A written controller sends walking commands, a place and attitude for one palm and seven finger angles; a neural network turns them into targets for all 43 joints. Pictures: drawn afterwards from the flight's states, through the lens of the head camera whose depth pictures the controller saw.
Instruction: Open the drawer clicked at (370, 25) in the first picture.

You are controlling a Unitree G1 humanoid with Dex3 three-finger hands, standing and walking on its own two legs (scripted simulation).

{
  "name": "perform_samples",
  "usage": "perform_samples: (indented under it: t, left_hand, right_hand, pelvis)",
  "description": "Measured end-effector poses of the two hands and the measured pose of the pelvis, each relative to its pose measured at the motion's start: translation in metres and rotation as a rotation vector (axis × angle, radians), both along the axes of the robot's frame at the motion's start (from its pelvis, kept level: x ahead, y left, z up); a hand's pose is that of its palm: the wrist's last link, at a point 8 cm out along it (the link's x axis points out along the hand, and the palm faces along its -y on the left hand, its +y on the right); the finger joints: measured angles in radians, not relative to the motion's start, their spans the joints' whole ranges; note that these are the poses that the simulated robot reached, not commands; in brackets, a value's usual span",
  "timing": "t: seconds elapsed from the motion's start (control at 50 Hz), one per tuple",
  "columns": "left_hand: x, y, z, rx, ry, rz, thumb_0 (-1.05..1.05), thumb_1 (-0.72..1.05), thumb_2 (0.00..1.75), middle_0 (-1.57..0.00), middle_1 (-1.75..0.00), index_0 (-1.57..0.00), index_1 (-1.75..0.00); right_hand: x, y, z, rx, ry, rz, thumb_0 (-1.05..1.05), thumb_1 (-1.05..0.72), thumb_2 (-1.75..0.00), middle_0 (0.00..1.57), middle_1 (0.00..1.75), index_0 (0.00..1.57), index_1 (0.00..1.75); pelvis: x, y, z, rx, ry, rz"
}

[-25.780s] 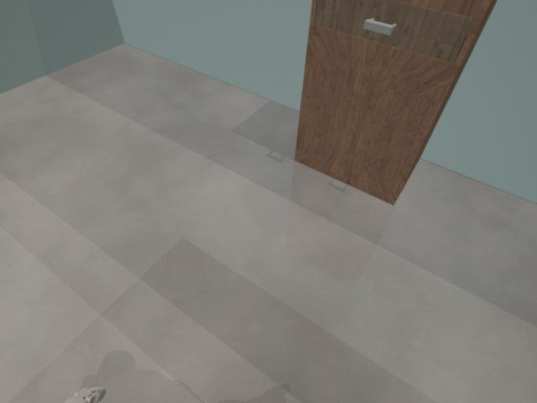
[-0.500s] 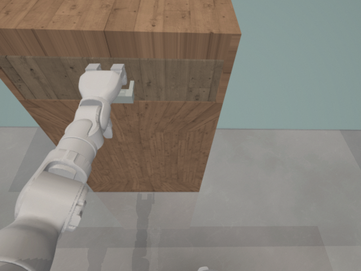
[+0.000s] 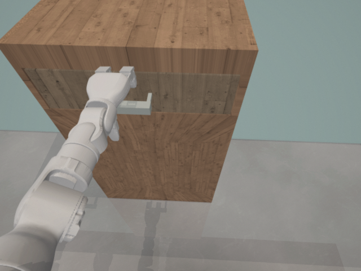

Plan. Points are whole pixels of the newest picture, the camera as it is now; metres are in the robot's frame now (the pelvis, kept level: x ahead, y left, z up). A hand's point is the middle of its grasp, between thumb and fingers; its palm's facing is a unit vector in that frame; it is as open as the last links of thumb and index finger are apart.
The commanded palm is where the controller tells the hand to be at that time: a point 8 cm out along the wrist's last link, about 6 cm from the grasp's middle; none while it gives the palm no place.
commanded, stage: lift the fingers back up to retry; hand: left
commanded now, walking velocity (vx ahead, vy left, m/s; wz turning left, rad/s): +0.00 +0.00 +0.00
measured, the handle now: (133, 101) +0.53 +0.11 +0.06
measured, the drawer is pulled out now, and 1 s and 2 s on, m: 0.00 0.00 0.00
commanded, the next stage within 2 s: re-aim the fingers above the handle in 0.32 s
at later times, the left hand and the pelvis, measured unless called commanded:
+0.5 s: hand (121, 103) +0.46 +0.12 +0.12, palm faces -0.01 -0.03 -1.00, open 13.9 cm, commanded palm +0.45 +0.13 +0.18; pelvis +0.01 -0.01 +0.01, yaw +1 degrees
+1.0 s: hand (126, 96) +0.48 +0.11 +0.12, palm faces +0.01 -0.03 -1.00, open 13.9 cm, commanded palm +0.46 +0.13 +0.18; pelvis +0.00 -0.03 +0.01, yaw +0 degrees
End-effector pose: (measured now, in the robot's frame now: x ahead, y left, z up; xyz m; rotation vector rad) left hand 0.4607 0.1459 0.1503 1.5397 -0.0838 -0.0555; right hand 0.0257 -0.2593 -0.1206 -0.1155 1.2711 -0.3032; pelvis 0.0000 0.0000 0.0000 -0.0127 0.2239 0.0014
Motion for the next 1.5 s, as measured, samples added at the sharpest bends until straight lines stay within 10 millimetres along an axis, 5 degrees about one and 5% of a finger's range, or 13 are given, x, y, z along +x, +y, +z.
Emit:
perform_samples:
  t: [0.2,0.38,0.6,1.04,1.14,1.36,1.5]
  left_hand:
    - [-0.002,-0.018,0.030,-0.010,-0.015,-0.020,0.00,-0.49,0.30,-0.32,-1.20,-0.32,-1.20]
    - [-0.009,-0.018,0.025,-0.008,0.035,-0.020,0.00,-0.49,0.30,-0.32,-1.20,-0.32,-1.20]
    - [-0.018,-0.016,0.025,0.002,0.001,-0.020,0.00,-0.49,0.30,-0.32,-1.20,-0.32,-1.20]
    - [0.001,-0.025,0.025,0.004,0.007,0.006,0.00,-0.49,0.30,-0.32,-1.20,-0.32,-1.20]
    - [0.002,-0.013,0.020,0.022,0.053,0.051,0.00,-0.49,0.30,-0.32,-1.20,-0.32,-1.20]
    - [-0.005,-0.029,0.021,-0.009,0.015,-0.062,0.00,-0.49,0.30,-0.32,-1.20,-0.32,-1.20]
    - [0.005,-0.017,0.025,0.012,0.007,0.017,0.00,-0.49,0.30,-0.32,-1.20,-0.33,-1.22]
  right_hand:
    - [0.054,0.006,0.002,0.040,-0.087,0.061,0.01,-0.91,-0.90,0.20,0.30,0.20,0.30]
    - [0.081,0.006,0.009,0.047,-0.146,0.098,0.01,-0.91,-0.90,0.20,0.30,0.20,0.30]
    - [0.070,-0.010,0.004,0.033,-0.105,0.101,0.01,-0.91,-0.90,0.20,0.30,0.20,0.30]
    - [0.025,-0.028,0.000,0.015,-0.031,0.026,0.01,-0.91,-0.90,0.20,0.30,0.20,0.30]
    - [0.026,-0.027,0.001,0.014,-0.033,0.022,0.01,-0.91,-0.90,0.20,0.30,0.20,0.30]
    - [0.050,-0.024,0.003,0.010,-0.068,0.062,0.01,-0.91,-0.90,0.20,0.30,0.20,0.30]
    - [0.060,-0.016,0.004,0.019,-0.097,0.060,0.01,-0.91,-0.90,0.20,0.30,0.20,0.30]
  pelvis:
    - [0.008,0.000,0.004,0.008,-0.038,0.005]
    - [0.008,-0.009,0.007,0.016,-0.051,0.004]
    - [0.005,-0.019,0.007,0.021,-0.059,0.017]
    - [0.002,-0.027,0.007,0.027,-0.036,-0.006]
    - [0.004,-0.028,0.008,0.025,-0.037,-0.002]
    - [0.007,-0.023,0.007,0.023,-0.039,0.010]
    - [0.007,-0.021,0.007,0.023,-0.031,0.001]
